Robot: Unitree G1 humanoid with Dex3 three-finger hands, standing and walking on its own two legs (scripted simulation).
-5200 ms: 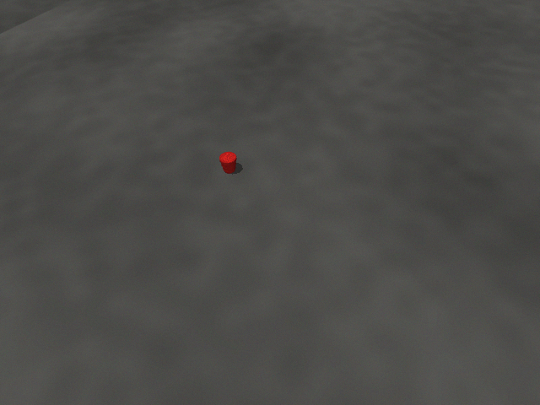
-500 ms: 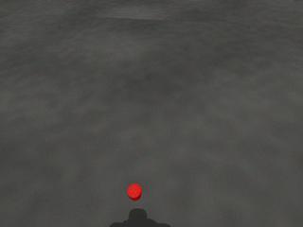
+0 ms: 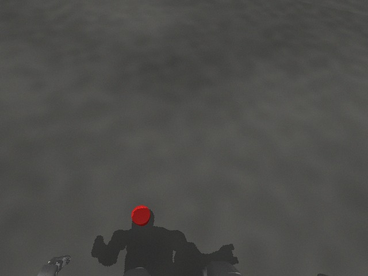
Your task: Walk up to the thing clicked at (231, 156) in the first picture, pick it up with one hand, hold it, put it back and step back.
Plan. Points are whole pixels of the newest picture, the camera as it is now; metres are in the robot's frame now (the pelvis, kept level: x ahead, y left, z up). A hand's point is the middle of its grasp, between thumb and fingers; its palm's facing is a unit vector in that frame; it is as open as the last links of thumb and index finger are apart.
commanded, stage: walk up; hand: left
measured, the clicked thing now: (141, 217) +0.42 +0.19 -0.71
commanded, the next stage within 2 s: none
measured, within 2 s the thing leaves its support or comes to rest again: neither
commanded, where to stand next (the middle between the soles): +0.05 -0.01 m, yaw +3 degrees
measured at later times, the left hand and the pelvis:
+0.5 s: hand out of the picture +0.05 +0.27 -0.16, palm faces +0.08 -0.88 -0.47, open 7.4 cm; pelvis -0.02 -0.03 -0.02, yaw +5 degrees
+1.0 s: hand out of the picture +0.02 +0.26 -0.14, palm faces +0.09 -0.91 -0.41, open 7.4 cm; pelvis -0.04 -0.01 +0.00, yaw +7 degrees
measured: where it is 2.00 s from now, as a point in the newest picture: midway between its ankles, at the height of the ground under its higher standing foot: outside the picture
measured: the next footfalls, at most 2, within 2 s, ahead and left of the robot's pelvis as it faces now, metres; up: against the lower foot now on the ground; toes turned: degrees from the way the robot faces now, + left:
right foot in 0.10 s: +0.04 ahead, -0.18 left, +0.00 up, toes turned +2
left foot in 0.46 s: -0.02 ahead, +0.13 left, +0.00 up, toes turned +3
